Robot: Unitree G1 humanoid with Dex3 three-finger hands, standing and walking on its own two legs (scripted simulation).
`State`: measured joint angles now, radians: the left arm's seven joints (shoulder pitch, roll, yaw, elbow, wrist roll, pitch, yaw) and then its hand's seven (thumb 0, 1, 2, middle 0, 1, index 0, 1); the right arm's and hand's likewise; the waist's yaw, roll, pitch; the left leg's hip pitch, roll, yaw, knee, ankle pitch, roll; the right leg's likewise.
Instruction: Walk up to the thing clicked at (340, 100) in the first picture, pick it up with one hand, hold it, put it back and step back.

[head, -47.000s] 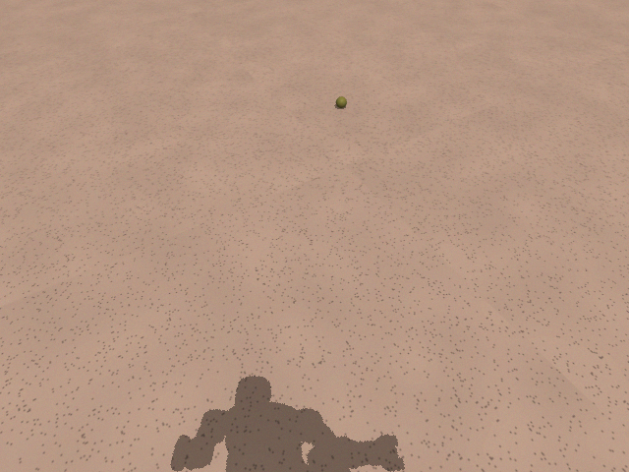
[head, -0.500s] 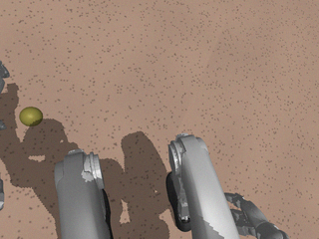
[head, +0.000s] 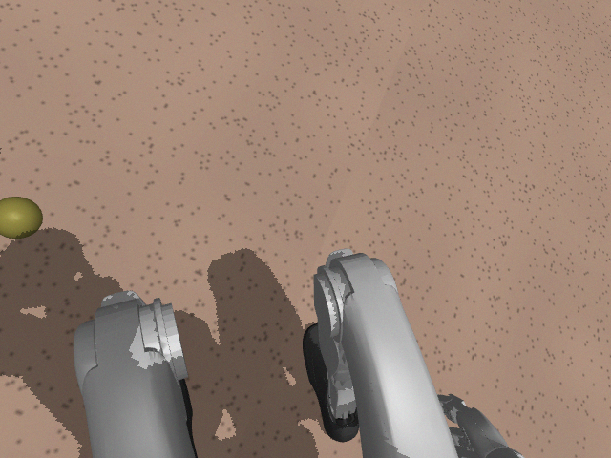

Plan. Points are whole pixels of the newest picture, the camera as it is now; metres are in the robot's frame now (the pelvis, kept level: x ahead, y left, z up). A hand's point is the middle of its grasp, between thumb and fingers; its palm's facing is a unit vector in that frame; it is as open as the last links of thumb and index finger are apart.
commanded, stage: home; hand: left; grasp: from above
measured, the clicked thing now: (16, 217) +0.47 +0.36 -0.28
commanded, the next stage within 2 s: none
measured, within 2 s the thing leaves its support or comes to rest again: neither
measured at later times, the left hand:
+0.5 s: hand out of the picture +0.37 +0.34 +0.01, palm faces -0.26 -0.56 -0.79, open 8.9 cm
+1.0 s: hand out of the picture +0.25 +0.24 +0.22, palm faces +0.15 -0.94 -0.31, open 7.4 cm
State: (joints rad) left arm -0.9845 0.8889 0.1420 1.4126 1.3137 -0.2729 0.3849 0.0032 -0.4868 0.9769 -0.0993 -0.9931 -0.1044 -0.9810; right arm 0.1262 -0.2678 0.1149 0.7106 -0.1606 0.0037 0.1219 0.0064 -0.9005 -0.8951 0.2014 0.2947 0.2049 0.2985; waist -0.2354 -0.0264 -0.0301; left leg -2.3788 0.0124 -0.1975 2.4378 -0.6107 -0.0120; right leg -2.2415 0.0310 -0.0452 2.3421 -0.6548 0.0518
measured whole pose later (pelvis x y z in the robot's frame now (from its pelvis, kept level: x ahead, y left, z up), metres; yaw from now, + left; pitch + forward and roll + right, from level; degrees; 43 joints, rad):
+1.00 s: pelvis +0.05 -0.01 +0.31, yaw +9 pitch +21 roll -4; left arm 0.18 0.31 0.08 0.11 0.01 0.38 0.05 0.01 0.89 0.90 -0.21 -0.30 -0.20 -0.30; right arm 0.16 -0.21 0.04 0.54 0.04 -0.09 -0.08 0.01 -0.90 -0.90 0.20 0.29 0.21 0.30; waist -0.07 0.04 -0.18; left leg -1.25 0.06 -0.10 1.43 -0.56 -0.04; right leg -1.17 -0.02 -0.06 1.37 -0.58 0.03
